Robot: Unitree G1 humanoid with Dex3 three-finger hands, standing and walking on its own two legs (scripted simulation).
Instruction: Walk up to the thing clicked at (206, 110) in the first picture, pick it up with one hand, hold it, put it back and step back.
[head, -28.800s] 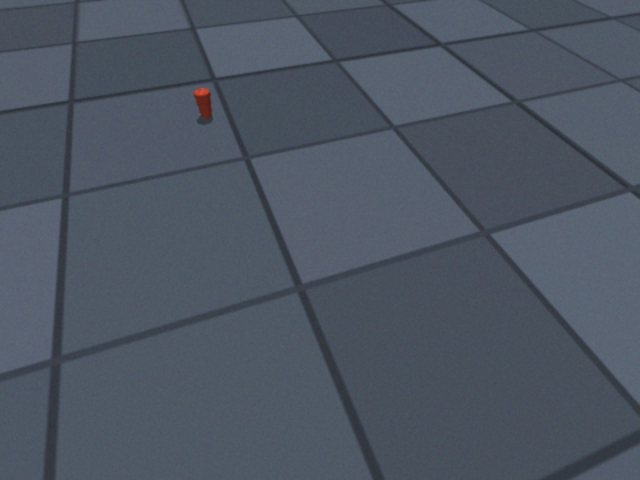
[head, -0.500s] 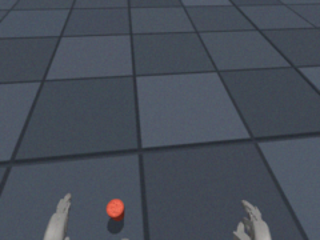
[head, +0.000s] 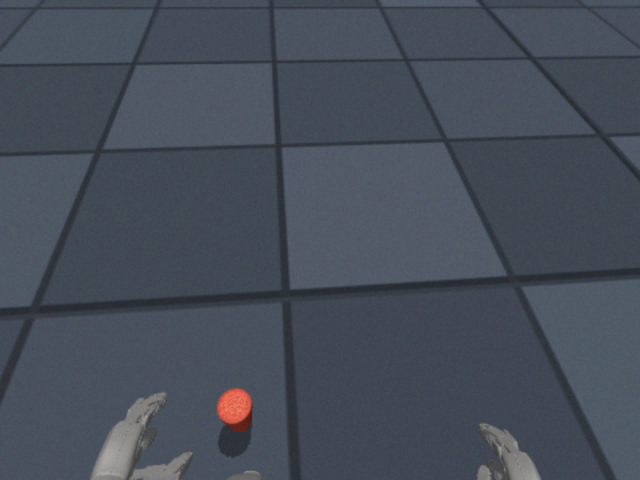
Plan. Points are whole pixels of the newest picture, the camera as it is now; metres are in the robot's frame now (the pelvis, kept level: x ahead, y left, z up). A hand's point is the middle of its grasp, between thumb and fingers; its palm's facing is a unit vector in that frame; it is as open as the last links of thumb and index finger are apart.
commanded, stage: stand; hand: left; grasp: from the side
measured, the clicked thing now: (237, 413) +0.38 +0.21 -0.66
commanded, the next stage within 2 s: none
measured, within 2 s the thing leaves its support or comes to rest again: neither
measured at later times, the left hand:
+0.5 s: hand out of the picture +0.04 +0.26 -0.12, palm faces -0.01 -0.94 -0.34, open 7.4 cm
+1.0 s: hand out of the picture +0.03 +0.26 -0.11, palm faces -0.03 -0.94 -0.35, open 7.4 cm
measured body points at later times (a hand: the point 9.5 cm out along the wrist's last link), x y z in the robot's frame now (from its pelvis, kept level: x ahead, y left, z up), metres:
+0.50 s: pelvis -0.01 +0.01 +0.04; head +0.00 +0.01 +0.49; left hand +0.04 +0.30 -0.09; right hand +0.06 -0.27 -0.10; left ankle +0.03 +0.13 -0.70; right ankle +0.00 -0.13 -0.70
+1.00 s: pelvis -0.01 +0.01 +0.05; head +0.00 +0.00 +0.50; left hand +0.04 +0.31 -0.09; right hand +0.05 -0.29 -0.09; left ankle +0.03 +0.13 -0.70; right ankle +0.00 -0.13 -0.70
